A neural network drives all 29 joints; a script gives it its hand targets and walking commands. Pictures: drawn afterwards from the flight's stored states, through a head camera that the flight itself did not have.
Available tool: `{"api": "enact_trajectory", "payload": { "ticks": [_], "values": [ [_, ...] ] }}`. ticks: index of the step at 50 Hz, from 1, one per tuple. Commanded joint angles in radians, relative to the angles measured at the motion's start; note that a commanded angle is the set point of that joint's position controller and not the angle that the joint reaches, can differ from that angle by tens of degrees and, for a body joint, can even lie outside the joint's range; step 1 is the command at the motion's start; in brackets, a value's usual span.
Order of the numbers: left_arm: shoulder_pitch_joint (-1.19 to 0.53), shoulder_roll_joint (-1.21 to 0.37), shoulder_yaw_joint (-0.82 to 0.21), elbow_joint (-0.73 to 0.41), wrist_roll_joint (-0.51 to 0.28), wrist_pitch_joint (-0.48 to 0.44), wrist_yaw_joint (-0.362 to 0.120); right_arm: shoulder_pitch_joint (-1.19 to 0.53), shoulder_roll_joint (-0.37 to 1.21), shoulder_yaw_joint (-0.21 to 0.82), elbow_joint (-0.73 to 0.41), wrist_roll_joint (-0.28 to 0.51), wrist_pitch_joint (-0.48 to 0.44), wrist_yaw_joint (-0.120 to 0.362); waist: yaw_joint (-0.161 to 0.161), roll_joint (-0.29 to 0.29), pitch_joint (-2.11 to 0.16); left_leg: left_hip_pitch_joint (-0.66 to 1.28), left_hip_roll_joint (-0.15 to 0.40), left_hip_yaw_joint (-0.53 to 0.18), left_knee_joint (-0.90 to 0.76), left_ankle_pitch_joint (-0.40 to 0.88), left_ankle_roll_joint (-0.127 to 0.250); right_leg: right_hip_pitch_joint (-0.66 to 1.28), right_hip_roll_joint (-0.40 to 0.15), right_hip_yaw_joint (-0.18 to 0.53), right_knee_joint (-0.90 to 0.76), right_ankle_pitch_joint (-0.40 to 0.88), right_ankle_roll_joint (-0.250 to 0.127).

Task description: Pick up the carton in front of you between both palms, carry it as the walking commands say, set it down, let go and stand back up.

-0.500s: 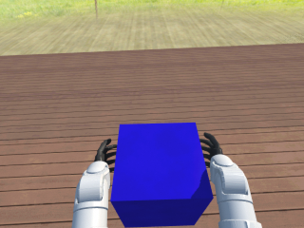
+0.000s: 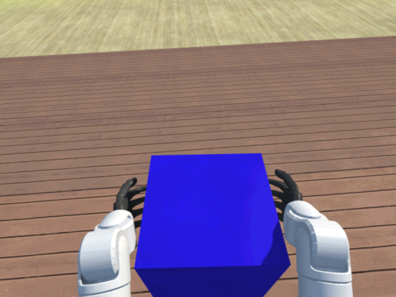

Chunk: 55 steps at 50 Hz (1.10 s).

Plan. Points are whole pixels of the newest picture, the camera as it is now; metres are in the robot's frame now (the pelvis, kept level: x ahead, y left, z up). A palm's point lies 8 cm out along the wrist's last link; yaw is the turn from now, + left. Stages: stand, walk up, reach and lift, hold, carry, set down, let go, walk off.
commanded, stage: carry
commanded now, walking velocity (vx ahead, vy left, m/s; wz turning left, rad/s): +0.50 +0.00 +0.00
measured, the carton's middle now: (207, 232) +0.27 +0.00 +0.01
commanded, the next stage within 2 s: none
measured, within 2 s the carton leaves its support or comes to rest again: neither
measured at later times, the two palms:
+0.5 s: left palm (148, 110) +0.58 +0.13 +0.09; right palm (257, 102) +0.60 -0.17 +0.09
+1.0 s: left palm (154, 55) +0.93 +0.15 +0.09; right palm (234, 49) +0.93 -0.15 +0.09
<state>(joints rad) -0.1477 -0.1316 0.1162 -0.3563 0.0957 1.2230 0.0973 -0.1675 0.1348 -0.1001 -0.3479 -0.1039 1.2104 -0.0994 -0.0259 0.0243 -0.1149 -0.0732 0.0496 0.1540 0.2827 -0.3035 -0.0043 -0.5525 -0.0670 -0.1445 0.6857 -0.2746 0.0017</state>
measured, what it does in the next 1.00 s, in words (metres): walks ahead: right foot, then left foot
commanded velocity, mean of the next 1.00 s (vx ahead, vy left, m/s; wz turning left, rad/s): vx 0.50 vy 0.00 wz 0.00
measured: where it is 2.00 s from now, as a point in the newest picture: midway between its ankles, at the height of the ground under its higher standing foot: (198, 147)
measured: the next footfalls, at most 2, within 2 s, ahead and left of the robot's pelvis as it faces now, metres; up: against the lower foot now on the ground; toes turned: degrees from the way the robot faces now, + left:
right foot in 0.10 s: +0.22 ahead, -0.12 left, +0.00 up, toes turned -10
left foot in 0.58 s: +0.56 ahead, +0.08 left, +0.00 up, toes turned +12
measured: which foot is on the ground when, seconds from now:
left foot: down 0.00-0.12, up 0.14-0.56, down 0.58-1.00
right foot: up 0.00-0.08, down 0.10-0.60, up 0.62-1.00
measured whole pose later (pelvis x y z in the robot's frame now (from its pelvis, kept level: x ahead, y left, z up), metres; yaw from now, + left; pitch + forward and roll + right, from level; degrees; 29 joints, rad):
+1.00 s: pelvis +0.66 -0.01 -0.01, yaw +0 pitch +4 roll -1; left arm -0.15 -0.13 0.10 -0.42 0.11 1.20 0.10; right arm -0.18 0.14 -0.11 -0.38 -0.09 1.17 -0.08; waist -0.01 0.00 -0.07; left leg 0.04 0.02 0.21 0.27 -0.37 0.02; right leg -0.60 -0.08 -0.17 0.61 -0.07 -0.03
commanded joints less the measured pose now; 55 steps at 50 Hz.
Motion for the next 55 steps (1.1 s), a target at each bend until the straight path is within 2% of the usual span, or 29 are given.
{"api": "enact_trajectory", "payload": {
  "ticks": [1,3,4,5,6,7,8,10,12,14,19,24,26,28,29,30,31,32,34,35,36,38,44,48,50,52,53,54,55],
  "values": [
    [-0.486,-0.847,-0.699,-0.059,-0.383,0.006,-0.238,-0.446,0.86,0.703,-0.038,0.425,0.021,0.261,0.007,0.15,-0.121,0.07,0.198,-0.087,-0.052,0.326,0.101,0.085,0.032,-0.069,-0.141,0.135,-0.003],
    [-0.476,-0.841,-0.686,-0.045,-0.375,0.014,-0.237,-0.455,0.846,0.701,-0.035,0.424,0.031,0.263,0.022,0.116,-0.142,-0.019,0.171,-0.013,0.089,0.404,0.067,0.3,0.074,-0.129,-0.209,0.181,-0.022],
    [-0.473,-0.837,-0.678,-0.036,-0.373,0.017,-0.238,-0.453,0.838,0.699,-0.036,0.422,0.036,0.264,0.027,0.079,-0.188,-0.091,0.134,0.038,0.235,0.45,0.042,0.469,0.093,-0.149,-0.216,0.124,-0.035],
    [-0.463,-0.83,-0.67,-0.025,-0.368,0.02,-0.24,-0.466,0.818,0.695,-0.035,0.421,0.04,0.265,0.051,0.008,-0.25,-0.217,0.104,0.064,0.445,0.321,0.009,0.654,-0.008,-0.018,-0.227,0.036,-0.042],
    [-0.458,-0.811,-0.654,-0.001,-0.353,0.018,-0.24,-0.499,0.821,0.704,-0.048,0.429,0.05,0.267,0.061,-0.254,-0.307,-0.441,-0.011,0.055,0.754,0.056,-0.044,0.775,-0.304,0.506,-0.407,-0.185,-0.162],
    [-0.472,-0.836,-0.659,0.003,-0.356,0.016,-0.241,-0.526,0.835,0.708,-0.046,0.434,0.053,0.271,0.059,-0.294,-0.272,-0.615,-0.048,-0.06,0.915,-0.179,-0.022,0.797,-0.39,0.709,-0.506,-0.128,-0.233],
    [-0.497,-0.866,-0.67,-0.019,-0.368,0.014,-0.243,-0.528,0.864,0.709,-0.033,0.435,0.047,0.275,0.049,-0.218,-0.265,-0.643,0.029,-0.131,0.988,-0.162,0.011,0.763,-0.381,0.625,-0.483,-0.032,-0.227],
    [-0.546,-0.933,-0.7,-0.062,-0.391,-0.003,-0.251,-0.532,0.914,0.711,-0.041,0.43,0.026,0.277,0.043,-0.067,-0.25,-0.625,0.09,-0.15,0.93,-0.043,0.032,0.668,-0.315,0.436,-0.46,0.127,-0.169],
    [-0.559,-0.964,-0.716,-0.089,-0.409,-0.018,-0.259,-0.51,0.957,0.718,-0.045,0.416,0.007,0.269,0.04,-0.096,-0.256,-0.56,0.088,-0.124,0.818,0.032,0.027,0.619,-0.268,0.291,-0.478,0.211,-0.121],
    [-0.541,-0.961,-0.732,-0.113,-0.425,-0.024,-0.269,-0.46,0.968,0.72,-0.045,0.392,-0.013,0.256,0.041,-0.127,-0.258,-0.561,0.067,-0.088,0.73,0.057,0.019,0.641,-0.235,0.208,-0.485,0.282,-0.117],
    [-0.481,-0.893,-0.73,-0.105,-0.431,-0.018,-0.287,-0.391,0.93,0.716,-0.04,0.348,-0.02,0.231,0.045,-0.158,-0.186,-0.617,0.032,-0.011,0.471,0.162,0.004,0.702,-0.187,0.089,-0.482,0.437,-0.127],
    [-0.429,-0.862,-0.705,-0.067,-0.397,-0.003,-0.286,-0.379,0.903,0.712,-0.032,0.36,0.003,0.243,0.049,-0.175,-0.076,-0.535,-0.008,0.07,0.26,0.26,0.029,0.684,-0.167,0.011,-0.468,0.55,-0.108],
    [-0.437,-0.858,-0.704,-0.061,-0.391,-0.001,-0.282,-0.399,0.898,0.714,-0.033,0.375,0.009,0.252,0.047,-0.191,-0.071,-0.429,-0.021,0.093,0.217,0.277,0.05,0.675,-0.169,-0.019,-0.409,0.664,-0.09],
    [-0.45,-0.854,-0.709,-0.067,-0.39,0.0,-0.28,-0.387,0.898,0.707,-0.015,0.379,0.009,0.258,0.02,-0.166,-0.154,-0.154,-0.091,0.158,0.166,0.218,0.056,0.611,-0.129,-0.1,-0.17,0.752,-0.051],
    [-0.459,-0.845,-0.713,-0.069,-0.389,0.0,-0.279,-0.379,0.895,0.698,-0.006,0.379,0.007,0.263,-0.003,-0.111,-0.216,0.064,-0.032,0.083,0.169,0.153,0.06,0.466,-0.105,-0.095,0.011,0.584,-0.028],
    [-0.485,-0.854,-0.727,-0.084,-0.395,0.004,-0.278,-0.37,0.884,0.686,0.015,0.368,0.002,0.268,-0.013,0.102,-0.303,0.271,0.25,-0.369,0.094,-0.02,0.17,0.209,-0.02,-0.075,0.316,0.305,0.016],
    [-0.486,-0.859,-0.735,-0.092,-0.396,0.001,-0.28,-0.36,0.911,0.693,0.038,0.376,-0.009,0.272,-0.007,0.289,-0.323,0.383,0.387,-0.704,-0.057,0.041,0.27,-0.041,0.103,0.016,0.536,-0.172,0.024],
    [-0.501,-0.887,-0.743,-0.079,-0.398,-0.01,-0.28,-0.378,0.938,0.702,0.011,0.392,-0.016,0.276,0.0,0.21,-0.301,0.363,0.383,-0.622,-0.043,0.163,0.27,-0.115,0.041,0.119,0.655,-0.188,-0.006],
    [-0.512,-0.942,-0.749,-0.079,-0.402,-0.037,-0.28,-0.42,0.992,0.722,-0.018,0.41,-0.035,0.28,0.002,0.036,-0.275,0.229,0.32,-0.416,-0.017,0.329,0.203,-0.103,-0.044,0.15,0.595,-0.096,-0.037],
    [-0.501,-0.962,-0.752,-0.077,-0.4,-0.048,-0.276,-0.437,1.007,0.733,-0.036,0.419,-0.042,0.281,0.011,0.014,-0.269,0.174,0.296,-0.345,-0.038,0.329,0.167,-0.075,-0.067,0.151,0.514,-0.043,-0.036],
    [-0.486,-0.975,-0.753,-0.073,-0.394,-0.057,-0.272,-0.439,1.012,0.74,-0.045,0.426,-0.048,0.283,0.013,0.026,-0.272,0.149,0.277,-0.287,-0.051,0.316,0.146,-0.042,-0.063,0.131,0.463,-0.013,-0.031],
    [-0.427,-0.984,-0.756,-0.059,-0.375,-0.073,-0.261,-0.404,1.004,0.747,-0.055,0.433,-0.055,0.289,0.013,0.066,-0.264,0.143,0.252,-0.21,-0.073,0.316,0.14,-0.038,-0.046,0.091,0.363,0.014,-0.016],
    [-0.42,-0.932,-0.771,-0.1,-0.362,-0.08,-0.241,-0.366,0.914,0.737,-0.073,0.426,-0.054,0.299,0.009,0.11,-0.149,0.184,0.19,-0.072,-0.073,0.452,0.139,-0.118,-0.018,-0.005,0.054,0.153,0.007],
    [-0.527,-0.829,-0.772,-0.128,-0.395,-0.047,-0.236,-0.434,0.813,0.716,-0.079,0.413,-0.032,0.275,-0.004,0.123,-0.068,0.165,0.173,-0.024,-0.05,0.514,0.138,-0.076,0.016,-0.065,-0.08,0.223,-0.027],
    [-0.594,-0.77,-0.761,-0.109,-0.408,-0.026,-0.233,-0.489,0.758,0.704,-0.06,0.406,-0.018,0.258,-0.016,0.132,-0.049,0.169,0.177,-0.014,-0.015,0.573,0.126,-0.023,0.024,-0.062,-0.127,0.244,-0.054],
    [-0.645,-0.716,-0.732,-0.059,-0.406,-0.01,-0.227,-0.572,0.706,0.698,-0.033,0.406,-0.002,0.244,0.017,0.142,-0.107,0.162,0.163,0.033,0.149,0.742,0.098,0.148,0.072,-0.092,-0.153,0.21,-0.076],
    [-0.666,-0.697,-0.711,-0.023,-0.402,-0.005,-0.224,-0.616,0.688,0.695,-0.012,0.409,0.007,0.237,0.057,0.104,-0.175,0.11,0.12,0.081,0.335,0.744,0.067,0.333,0.118,-0.129,-0.183,0.156,-0.077],
    [-0.685,-0.685,-0.687,0.011,-0.403,0.001,-0.221,-0.672,0.672,0.686,0.011,0.414,0.015,0.231,0.103,0.01,-0.254,-0.044,0.09,0.075,0.564,0.54,0.05,0.542,0.042,-0.025,-0.177,0.07,-0.071],
    [-0.725,-0.65,-0.656,0.042,-0.397,0.004,-0.221,-0.719,0.699,0.689,0.02,0.428,0.028,0.225,0.089,-0.258,-0.337,-0.336,-0.034,0.043,0.865,0.206,0.01,0.731,-0.238,0.491,-0.288,-0.096,-0.208]
  ]
}}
